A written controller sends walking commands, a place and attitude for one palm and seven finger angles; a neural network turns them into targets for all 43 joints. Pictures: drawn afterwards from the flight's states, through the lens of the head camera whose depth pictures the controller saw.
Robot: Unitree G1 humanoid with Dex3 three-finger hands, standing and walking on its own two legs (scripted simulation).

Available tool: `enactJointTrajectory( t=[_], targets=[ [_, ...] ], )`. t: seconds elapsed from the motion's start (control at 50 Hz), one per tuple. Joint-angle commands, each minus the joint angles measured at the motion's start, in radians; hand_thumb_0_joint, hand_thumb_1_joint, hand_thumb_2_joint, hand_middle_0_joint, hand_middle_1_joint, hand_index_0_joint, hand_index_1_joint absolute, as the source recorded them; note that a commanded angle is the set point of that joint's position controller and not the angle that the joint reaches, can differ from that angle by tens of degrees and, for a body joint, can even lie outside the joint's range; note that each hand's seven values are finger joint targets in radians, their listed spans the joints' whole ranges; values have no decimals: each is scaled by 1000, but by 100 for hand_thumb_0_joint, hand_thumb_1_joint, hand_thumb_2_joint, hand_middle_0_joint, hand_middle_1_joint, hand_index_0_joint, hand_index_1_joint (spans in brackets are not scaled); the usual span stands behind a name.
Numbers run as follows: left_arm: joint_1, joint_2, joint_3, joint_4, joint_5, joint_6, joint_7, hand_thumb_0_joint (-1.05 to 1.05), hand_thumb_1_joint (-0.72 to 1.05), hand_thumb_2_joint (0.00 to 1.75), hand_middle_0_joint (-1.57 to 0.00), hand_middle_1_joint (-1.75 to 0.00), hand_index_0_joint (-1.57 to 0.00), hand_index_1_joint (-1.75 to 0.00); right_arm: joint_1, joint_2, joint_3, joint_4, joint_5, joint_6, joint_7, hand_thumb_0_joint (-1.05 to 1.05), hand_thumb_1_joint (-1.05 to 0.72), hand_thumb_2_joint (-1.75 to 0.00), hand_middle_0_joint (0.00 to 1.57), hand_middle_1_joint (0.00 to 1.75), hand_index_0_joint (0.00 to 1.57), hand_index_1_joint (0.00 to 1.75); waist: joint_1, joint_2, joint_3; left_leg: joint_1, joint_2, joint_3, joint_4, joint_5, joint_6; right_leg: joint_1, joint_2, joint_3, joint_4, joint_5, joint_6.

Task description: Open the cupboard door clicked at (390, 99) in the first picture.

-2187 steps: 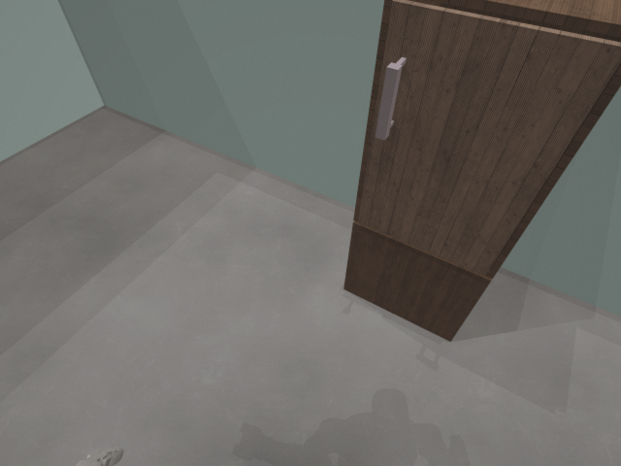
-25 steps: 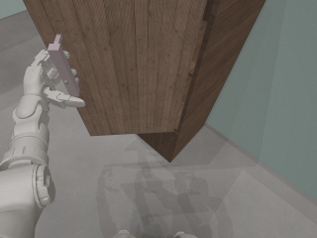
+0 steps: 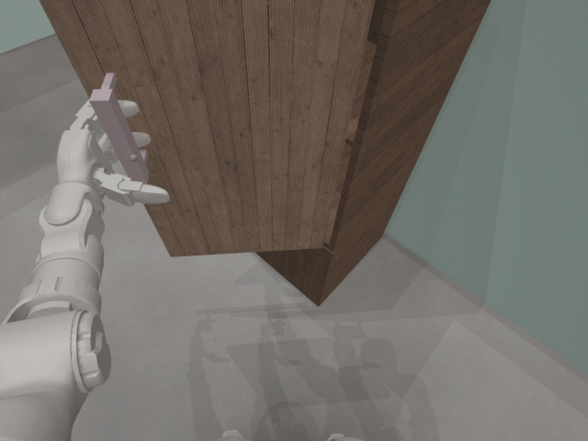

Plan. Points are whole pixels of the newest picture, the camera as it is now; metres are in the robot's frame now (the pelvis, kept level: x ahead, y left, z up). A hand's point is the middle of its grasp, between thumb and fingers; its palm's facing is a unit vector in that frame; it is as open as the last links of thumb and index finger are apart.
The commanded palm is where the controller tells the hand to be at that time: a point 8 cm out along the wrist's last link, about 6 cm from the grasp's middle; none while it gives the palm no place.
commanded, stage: slide the fingers in behind the handle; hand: left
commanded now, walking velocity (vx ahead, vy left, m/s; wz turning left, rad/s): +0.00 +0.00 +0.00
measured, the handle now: (126, 131) +0.53 +0.22 +0.10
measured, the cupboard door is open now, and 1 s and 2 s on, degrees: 47 48 90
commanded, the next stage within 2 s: close the thumb around the handle in 0.20 s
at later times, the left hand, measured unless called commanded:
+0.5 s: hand (135, 156) +0.48 +0.20 +0.10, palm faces +0.04 -1.00 +0.02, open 12.9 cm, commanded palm +0.45 +0.25 +0.11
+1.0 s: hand (135, 158) +0.47 +0.20 +0.11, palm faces +0.06 -1.00 +0.01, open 5.8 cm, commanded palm +0.44 +0.24 +0.11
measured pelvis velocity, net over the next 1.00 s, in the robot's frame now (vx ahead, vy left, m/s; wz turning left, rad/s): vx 0.00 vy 0.01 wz -0.01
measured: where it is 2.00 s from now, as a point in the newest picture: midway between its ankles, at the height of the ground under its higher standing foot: outside the picture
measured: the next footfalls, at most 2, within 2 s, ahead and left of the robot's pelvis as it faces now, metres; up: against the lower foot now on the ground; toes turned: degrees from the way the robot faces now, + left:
none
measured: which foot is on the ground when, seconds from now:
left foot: down 0.00-1.00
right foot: down 0.00-1.00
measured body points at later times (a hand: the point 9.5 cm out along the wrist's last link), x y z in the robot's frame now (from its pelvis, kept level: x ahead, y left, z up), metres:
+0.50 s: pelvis +0.00 +0.01 +0.00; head +0.08 +0.02 +0.44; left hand +0.47 +0.26 +0.10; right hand +0.02 -0.26 -0.12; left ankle +0.01 +0.09 -0.71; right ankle -0.01 -0.09 -0.71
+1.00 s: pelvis +0.00 +0.01 +0.00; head +0.07 +0.02 +0.44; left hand +0.46 +0.25 +0.11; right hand +0.04 -0.26 -0.12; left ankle +0.01 +0.09 -0.71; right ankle -0.01 -0.09 -0.71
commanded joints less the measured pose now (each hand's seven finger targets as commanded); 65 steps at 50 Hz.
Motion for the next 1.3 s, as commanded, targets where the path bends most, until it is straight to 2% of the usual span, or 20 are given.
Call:
enactJointTrajectory(
  t=[0.0,0.04,0.1,0.16,0.22,0.28,0.34,0.38,0.42,0.56,0.6,0.76,0.78,0.84,0.9,0.96,1.0,1.08,1.12,1.28],
  targets=[
    [-468,235,-2,-193,-5,-67,-16,0,-50,30,-30,-120,-30,-120,90,-159,-57,-67,-2,-23,-21,0,-90,-90,20,30,20,30,-19,37,-333,243,-20,-76,-71,247,13,86,-5,80,-98,324,36],
    [-465,286,47,-198,-9,-77,-10,0,-50,30,-30,-120,-30,-120,98,-165,-60,-65,-5,-24,-24,0,-90,-90,20,30,20,30,-4,39,-365,255,-20,-80,-64,263,13,99,-3,80,-92,327,32],
    [-460,276,44,-219,-12,-86,-13,0,-50,30,-30,-120,-30,-120,99,-163,-62,-65,-5,-28,-22,0,-90,-90,20,30,20,30,-3,47,-404,278,-19,-79,-59,299,11,110,-1,80,-86,362,34],
    [-464,244,15,-202,-10,-85,-14,0,-50,30,-30,-120,-30,-120,96,-160,-61,-61,-4,-25,-20,0,-90,-90,20,30,20,30,-12,54,-367,278,-17,-83,-60,292,10,74,2,73,-87,344,34],
    [-484,250,15,-195,-9,-75,-11,0,-50,30,-30,-120,-30,-120,100,-164,-61,-59,-5,-26,-21,0,-90,-90,20,30,20,30,-18,60,-352,273,-15,-87,-67,267,9,58,2,71,-91,312,33],
    [-463,270,39,-207,-8,-81,-6,0,-50,30,-30,-120,-30,-120,101,-164,-62,-64,-5,-24,-21,0,-90,-90,20,30,20,30,-5,63,-398,290,-16,-85,-61,303,8,79,2,73,-85,342,33],
    [-470,275,42,-171,-6,-80,-4,0,-33,37,-31,-122,-31,-122,112,-168,-61,-56,-7,-24,-22,0,-90,-90,20,30,20,30,-16,24,-353,268,-13,-93,-60,281,11,57,6,66,-87,311,32],
    [-493,235,1,-178,0,-76,-4,0,-22,42,-32,-123,-32,-123,105,-164,-59,-60,-6,-25,-22,0,-90,-90,20,30,20,30,-24,75,-347,283,-12,-94,-67,279,5,29,3,62,-85,299,31],
    [-502,251,15,-174,-2,-76,0,0,-11,47,-33,-124,-33,-124,114,-168,-62,-54,-8,-26,-21,0,-90,-90,20,30,20,30,-25,57,-361,290,-9,-98,-62,284,5,27,5,64,-85,298,32],
    [-455,253,33,-221,3,-93,2,0,28,64,-36,-128,-36,-128,125,-163,-66,-59,-13,-22,-13,0,-90,-90,20,30,20,30,2,102,-436,358,-4,-104,-46,413,-4,37,11,52,-59,372,27],
    [-438,231,26,-216,-5,-82,3,0,40,68,-36,-130,-36,-130,123,-163,-69,-59,-13,-19,-11,0,-90,-90,20,30,20,30,-1,64,-418,348,-3,-100,-49,401,-3,40,13,50,-66,369,30],
    [-424,223,21,-259,0,-79,25,0,84,88,-40,-134,-40,-134,114,-161,-69,-67,-11,-14,-9,0,-90,-90,20,30,20,30,5,61,-405,351,-3,-100,-57,417,-4,51,11,50,-67,379,27],
    [-439,183,-9,-254,-1,-75,24,0,90,90,-40,-135,-40,-135,110,-155,-69,-66,-11,-15,-8,0,-90,-90,20,30,20,30,-8,72,-386,355,-3,-97,-58,399,-4,33,12,48,-72,367,30],
    [-450,223,18,-231,-1,-77,24,0,90,90,-40,-135,-40,-135,112,-162,-67,-61,-12,-16,-11,0,-90,-90,20,30,20,30,-8,35,-359,313,-9,-96,-61,348,2,54,10,55,-79,346,28],
    [-474,187,-11,-275,2,-92,20,0,90,90,-40,-135,-40,-135,101,-156,-69,-61,-11,-22,-10,0,-90,-90,20,30,20,30,-3,96,-401,373,-5,-108,-62,370,-8,24,9,49,-71,333,24],
    [-438,192,0,-289,-5,-103,27,0,90,90,-40,-135,-40,-135,100,-158,-72,-58,-13,-24,-7,0,-90,-90,20,30,20,30,8,81,-434,401,-2,-111,-51,432,-10,36,12,49,-64,368,23],
    [-456,160,-23,-290,-8,-105,29,0,90,90,-40,-135,-40,-135,94,-155,-72,-56,-11,-27,-5,0,-90,-90,20,30,20,30,-5,66,-409,394,-2,-110,-54,404,-9,25,14,47,-71,354,26],
    [-476,207,1,-247,-1,-105,29,0,90,90,-40,-135,-40,-135,89,-161,-67,-48,-8,-27,-14,0,-90,-90,20,30,20,30,-13,26,-360,326,-9,-100,-65,331,1,49,8,58,-82,341,29],
    [-443,214,7,-270,1,-111,22,0,90,90,-40,-135,-40,-135,81,-159,-67,-58,-7,-29,-14,0,-90,-90,20,30,20,30,7,80,-394,349,-12,-99,-67,339,-4,57,6,59,-77,339,24],
    [-158,168,8,-429,-52,-86,-8,0,90,90,-40,-135,-40,-135,35,-146,-70,-119,5,-31,-5,0,-90,-90,20,30,20,30,64,51,-413,340,-16,-68,-82,419,4,182,5,64,-83,463,25]
  ],
)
